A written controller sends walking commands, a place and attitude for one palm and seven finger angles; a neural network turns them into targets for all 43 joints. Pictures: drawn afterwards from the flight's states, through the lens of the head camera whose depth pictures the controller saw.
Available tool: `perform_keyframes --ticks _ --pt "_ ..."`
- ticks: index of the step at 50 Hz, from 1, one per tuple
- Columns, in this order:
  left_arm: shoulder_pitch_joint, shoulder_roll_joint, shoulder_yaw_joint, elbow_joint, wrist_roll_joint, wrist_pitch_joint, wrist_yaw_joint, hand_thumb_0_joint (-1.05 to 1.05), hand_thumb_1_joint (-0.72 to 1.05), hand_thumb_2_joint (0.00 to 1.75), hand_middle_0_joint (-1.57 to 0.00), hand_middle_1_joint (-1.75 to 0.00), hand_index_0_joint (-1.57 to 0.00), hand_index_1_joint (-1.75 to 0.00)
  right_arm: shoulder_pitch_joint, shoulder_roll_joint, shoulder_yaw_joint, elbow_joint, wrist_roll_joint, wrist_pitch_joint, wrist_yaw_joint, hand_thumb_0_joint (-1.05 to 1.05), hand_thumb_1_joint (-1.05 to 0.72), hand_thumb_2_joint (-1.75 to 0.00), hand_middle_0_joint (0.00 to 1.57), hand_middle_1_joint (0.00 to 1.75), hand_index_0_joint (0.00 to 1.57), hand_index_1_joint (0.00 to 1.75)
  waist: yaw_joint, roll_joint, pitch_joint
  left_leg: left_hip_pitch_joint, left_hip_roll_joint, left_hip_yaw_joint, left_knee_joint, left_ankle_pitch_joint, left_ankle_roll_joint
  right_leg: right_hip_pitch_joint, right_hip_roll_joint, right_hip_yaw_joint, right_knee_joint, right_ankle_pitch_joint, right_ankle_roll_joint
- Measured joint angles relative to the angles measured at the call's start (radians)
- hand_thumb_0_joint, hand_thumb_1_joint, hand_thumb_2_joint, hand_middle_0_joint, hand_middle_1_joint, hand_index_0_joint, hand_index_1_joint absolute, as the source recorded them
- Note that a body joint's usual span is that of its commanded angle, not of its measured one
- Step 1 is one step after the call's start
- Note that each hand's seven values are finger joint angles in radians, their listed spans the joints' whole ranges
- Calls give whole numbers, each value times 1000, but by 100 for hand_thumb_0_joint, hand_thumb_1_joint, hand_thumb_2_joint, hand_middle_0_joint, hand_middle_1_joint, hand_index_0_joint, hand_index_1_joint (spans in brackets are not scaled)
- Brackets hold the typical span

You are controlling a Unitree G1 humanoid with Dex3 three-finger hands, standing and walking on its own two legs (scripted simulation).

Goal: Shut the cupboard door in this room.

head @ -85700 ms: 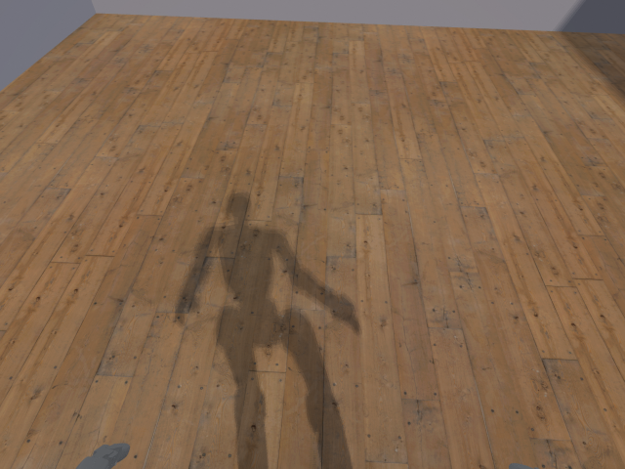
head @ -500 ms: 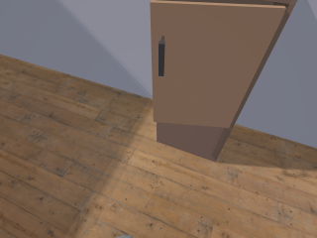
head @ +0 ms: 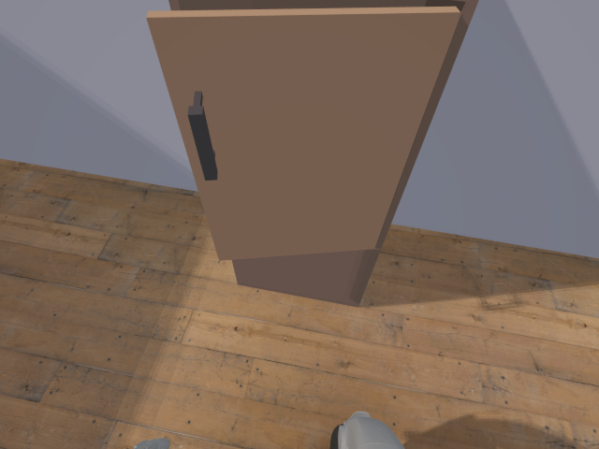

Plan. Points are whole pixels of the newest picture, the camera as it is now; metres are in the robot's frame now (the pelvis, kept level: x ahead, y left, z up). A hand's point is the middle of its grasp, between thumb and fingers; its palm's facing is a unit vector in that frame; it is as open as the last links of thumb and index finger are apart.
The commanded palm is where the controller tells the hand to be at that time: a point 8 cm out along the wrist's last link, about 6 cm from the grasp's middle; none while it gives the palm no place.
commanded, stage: take the last steps up to it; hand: left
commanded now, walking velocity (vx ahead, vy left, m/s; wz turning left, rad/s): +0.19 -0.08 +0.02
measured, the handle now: (204, 137) +0.55 +0.15 +0.08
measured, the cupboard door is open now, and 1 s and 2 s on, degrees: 17 17 17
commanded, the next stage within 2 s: come to a stop and stand still in 0.10 s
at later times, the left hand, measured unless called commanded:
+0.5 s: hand (213, 444) +0.15 +0.13 -0.18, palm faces +0.10 -0.98 -0.19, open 7.3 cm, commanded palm none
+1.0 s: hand out of the picture +0.13 +0.15 -0.16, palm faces +0.03 -0.96 -0.26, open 7.4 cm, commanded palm none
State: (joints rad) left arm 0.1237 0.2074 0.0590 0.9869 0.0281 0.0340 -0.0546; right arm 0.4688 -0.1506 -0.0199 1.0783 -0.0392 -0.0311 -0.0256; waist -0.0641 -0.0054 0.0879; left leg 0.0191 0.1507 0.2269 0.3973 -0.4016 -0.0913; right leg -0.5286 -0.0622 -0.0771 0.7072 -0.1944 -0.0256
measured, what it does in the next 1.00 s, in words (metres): steps on the spot: right foot, then left foot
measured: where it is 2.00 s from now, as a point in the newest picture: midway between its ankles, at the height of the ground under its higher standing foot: outside the picture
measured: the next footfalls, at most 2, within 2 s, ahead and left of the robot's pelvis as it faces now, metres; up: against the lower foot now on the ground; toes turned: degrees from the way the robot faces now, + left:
right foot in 0.04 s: +0.16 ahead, -0.10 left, +0.00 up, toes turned +1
left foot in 0.38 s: +0.18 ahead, +0.05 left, +0.00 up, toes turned +6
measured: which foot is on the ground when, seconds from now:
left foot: down 0.00-0.04, up 0.06-0.36, down 0.38-0.68, up 0.70-0.98, down 1.00-1.00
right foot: up 0.00-0.02, down 0.04-1.00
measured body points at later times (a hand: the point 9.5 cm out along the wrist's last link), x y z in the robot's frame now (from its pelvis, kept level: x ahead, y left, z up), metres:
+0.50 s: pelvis +0.13 -0.05 +0.00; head +0.15 -0.04 +0.45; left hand +0.15 +0.18 -0.16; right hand +0.24 -0.26 -0.14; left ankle +0.14 +0.05 -0.73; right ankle +0.11 -0.13 -0.73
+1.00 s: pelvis +0.07 -0.05 +0.00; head +0.07 -0.06 +0.45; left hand +0.13 +0.20 -0.14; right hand +0.16 -0.29 -0.15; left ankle +0.07 +0.07 -0.73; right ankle +0.11 -0.14 -0.73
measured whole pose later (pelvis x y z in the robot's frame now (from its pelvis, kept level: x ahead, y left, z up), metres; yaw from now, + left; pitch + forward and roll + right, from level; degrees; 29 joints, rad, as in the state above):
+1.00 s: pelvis +0.07 -0.05 +0.00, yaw +1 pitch -2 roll +0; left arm 0.26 0.18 -0.01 0.92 0.03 0.00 0.04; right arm 0.20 -0.22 -0.04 0.91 -0.01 0.03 0.00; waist -0.01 0.04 0.03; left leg -0.23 0.01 0.02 0.57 -0.32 0.02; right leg -0.30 0.01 -0.08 0.57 -0.24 -0.05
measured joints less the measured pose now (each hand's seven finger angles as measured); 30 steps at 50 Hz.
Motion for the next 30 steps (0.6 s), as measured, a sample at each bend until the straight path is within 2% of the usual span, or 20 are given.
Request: perform_keyframes --ticks 2,3,5,7,9,11,14,17,19,22,28,30 --pt "-4 0 -4 -8 1 -27 1 1 91 90 -19 -30 -20 -30 14 1 -4 17 8 8 5 0 -90 -90 20 30 21 30 1 3 -1 -21 22 -8 113 -64 -6 79 15 -9 -104 19 -19" --pt "-10 -6 -1 -7 2 -46 9 1 91 90 -19 -30 -20 -30 2 -2 -5 29 16 17 9 0 -90 -90 20 30 21 30 12 11 5 -68 30 -42 246 -108 15 74 26 -10 -76 7 -17" --pt "-13 -25 -5 -1 -6 -67 25 1 91 90 -19 -30 -20 -30 -46 -14 -10 33 28 40 12 1 -90 -90 20 30 21 30 16 31 23 -196 3 -145 546 -149 60 88 41 -23 -43 -36 -20" --pt "-4 -42 -14 12 -10 -66 38 0 91 90 -19 -30 -20 -30 -95 -23 -17 19 28 45 13 1 -91 -90 20 30 21 30 16 40 26 -309 -27 -180 726 -100 83 136 53 -37 -90 -39 -22" --pt "14 -53 -15 25 -13 -64 54 0 91 90 -19 -30 -20 -30 -139 -29 -20 -4 23 39 13 1 -91 -90 20 30 20 30 17 44 13 -394 -39 -179 770 -39 88 186 66 -53 -158 -24 -29" --pt "32 -48 -13 34 -11 -70 66 -1 93 90 -20 -30 -21 -30 -177 -29 -20 -30 19 33 12 1 -91 -90 20 30 20 30 21 42 -6 -448 -46 -168 723 -6 85 230 79 -68 -219 -12 -40" --pt "57 -45 -21 51 -4 -72 72 -1 94 90 -20 -30 -21 -30 -227 -27 -14 -59 20 27 7 0 -91 -90 20 30 20 30 35 37 -36 -466 -59 -151 559 15 73 276 95 -81 -272 -12 -46" --pt "78 -51 -30 67 -3 -71 79 0 94 90 -20 -30 -20 -30 -276 -23 -4 -72 28 27 3 0 -91 -90 19 30 20 30 62 35 -49 -418 -83 -156 345 65 64 303 109 -75 -271 -33 -44" --pt "93 -56 -35 76 -8 -63 82 0 94 90 -20 -30 -20 -30 -301 -19 2 -79 32 29 4 0 -91 -90 19 30 20 30 72 39 -53 -363 -93 -164 212 174 74 312 115 -72 -239 -64 -39" --pt "101 -47 -33 76 -13 -36 92 0 93 90 -20 -30 -21 -30 -320 3 9 -87 29 38 4 0 -91 -90 19 30 20 30 86 0 -54 -316 -123 -151 171 144 121 321 87 -63 -198 -104 -30" --pt "92 -42 -31 31 -10 -7 91 1 92 90 -20 -30 -20 -30 -355 -3 10 -125 25 55 -4 0 -91 -90 20 30 20 30 106 -9 -9 -305 -160 -134 136 157 136 285 55 -15 -132 -133 0" --pt "92 -38 -27 18 -8 -2 89 1 92 90 -20 -30 -20 -30 -364 -13 6 -129 24 62 -3 0 -91 -90 20 30 21 30 110 -1 6 -313 -166 -128 141 160 135 268 53 2 -107 -148 -2"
